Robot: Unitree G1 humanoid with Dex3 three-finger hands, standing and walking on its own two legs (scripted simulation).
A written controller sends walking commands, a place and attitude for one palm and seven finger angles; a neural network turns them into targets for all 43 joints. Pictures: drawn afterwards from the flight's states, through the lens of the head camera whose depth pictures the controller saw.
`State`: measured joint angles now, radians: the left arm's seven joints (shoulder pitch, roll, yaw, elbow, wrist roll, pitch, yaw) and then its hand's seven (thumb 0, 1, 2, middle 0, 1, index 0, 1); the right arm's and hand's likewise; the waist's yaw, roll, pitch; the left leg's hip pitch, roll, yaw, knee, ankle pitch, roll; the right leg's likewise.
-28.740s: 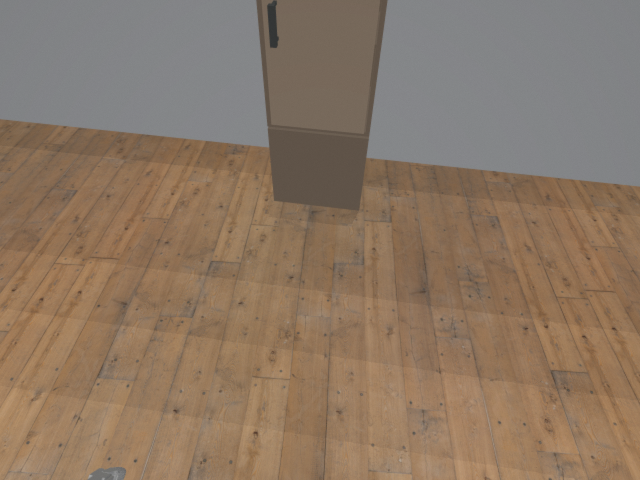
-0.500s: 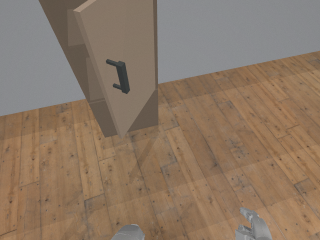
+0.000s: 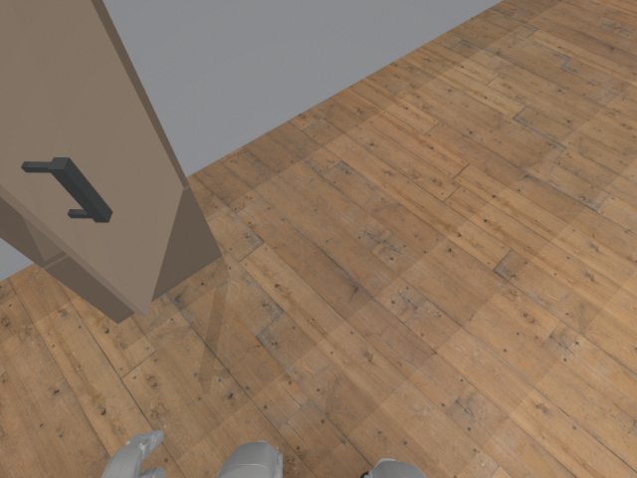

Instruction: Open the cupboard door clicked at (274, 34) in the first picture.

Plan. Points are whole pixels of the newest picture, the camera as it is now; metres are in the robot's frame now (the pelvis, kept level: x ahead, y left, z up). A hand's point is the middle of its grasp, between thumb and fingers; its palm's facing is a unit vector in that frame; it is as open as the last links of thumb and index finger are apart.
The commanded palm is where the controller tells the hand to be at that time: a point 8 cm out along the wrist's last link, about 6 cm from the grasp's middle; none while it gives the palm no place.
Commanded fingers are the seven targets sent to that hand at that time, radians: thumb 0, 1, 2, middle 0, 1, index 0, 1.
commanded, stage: walk to a spot facing it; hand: left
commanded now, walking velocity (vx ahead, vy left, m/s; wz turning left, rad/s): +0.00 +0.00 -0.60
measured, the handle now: (69, 192) +0.46 +0.38 +0.04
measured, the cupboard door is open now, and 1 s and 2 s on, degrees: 49 49 49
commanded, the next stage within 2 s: none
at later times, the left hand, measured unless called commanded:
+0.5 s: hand (228, 394) +0.23 +0.16 -0.14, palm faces -0.34 -0.92 -0.16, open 7.4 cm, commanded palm none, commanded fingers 0.00 0.90 0.90 -0.20 -0.30 -0.20 -0.30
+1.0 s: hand (289, 330) +0.34 +0.08 -0.19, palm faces -0.49 -0.86 -0.15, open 7.4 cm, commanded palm none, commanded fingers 0.00 0.90 0.90 -0.20 -0.30 -0.20 -0.30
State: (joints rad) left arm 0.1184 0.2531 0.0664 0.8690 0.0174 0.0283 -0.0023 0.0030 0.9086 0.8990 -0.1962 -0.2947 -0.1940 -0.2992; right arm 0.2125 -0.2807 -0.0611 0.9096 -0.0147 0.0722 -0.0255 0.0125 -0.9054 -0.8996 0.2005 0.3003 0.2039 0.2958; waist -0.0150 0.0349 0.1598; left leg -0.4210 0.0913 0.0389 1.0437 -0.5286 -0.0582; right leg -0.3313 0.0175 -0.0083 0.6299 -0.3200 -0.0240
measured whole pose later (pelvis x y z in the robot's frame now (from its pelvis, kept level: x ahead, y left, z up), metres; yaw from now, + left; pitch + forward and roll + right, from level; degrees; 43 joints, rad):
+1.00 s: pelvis +0.24 -0.08 +0.00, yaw -34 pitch +0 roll -1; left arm 0.30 0.20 0.07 1.03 0.02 0.00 -0.02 0.01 0.91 0.90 -0.20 -0.30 -0.20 -0.30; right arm 0.15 -0.19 -0.03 0.88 -0.04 -0.07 0.01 0.01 -0.91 -0.90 0.20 0.30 0.20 0.30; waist 0.02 -0.04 0.08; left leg -0.41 0.07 0.11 0.65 -0.23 0.02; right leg -0.21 0.02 0.02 0.84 -0.50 -0.03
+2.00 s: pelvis +0.60 -0.41 +0.01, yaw -47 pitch +0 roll +1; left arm 0.26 0.18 0.06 1.08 0.02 -0.01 -0.02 0.01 0.91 0.90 -0.20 -0.29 -0.19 -0.30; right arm 0.21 -0.16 -0.04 1.00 -0.04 -0.07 -0.01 0.00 -0.91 -0.90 0.20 0.30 0.20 0.30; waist 0.04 -0.04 0.06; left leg -0.27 0.04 0.18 0.51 -0.24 0.03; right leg -0.51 -0.08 -0.04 1.21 -0.31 -0.02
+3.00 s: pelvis +0.71 -0.68 +0.00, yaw -26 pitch +2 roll +2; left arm 0.16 0.21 0.05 0.88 0.02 0.01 0.02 0.00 0.91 0.90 -0.20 -0.29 -0.19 -0.30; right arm 0.15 -0.27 -0.10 0.92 -0.02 0.07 0.02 0.01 -0.91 -0.90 0.20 0.30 0.20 0.30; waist -0.01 0.04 0.09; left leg -0.51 -0.03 -0.04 0.97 -0.48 -0.04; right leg -0.30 -0.07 -0.09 0.63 -0.36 -0.02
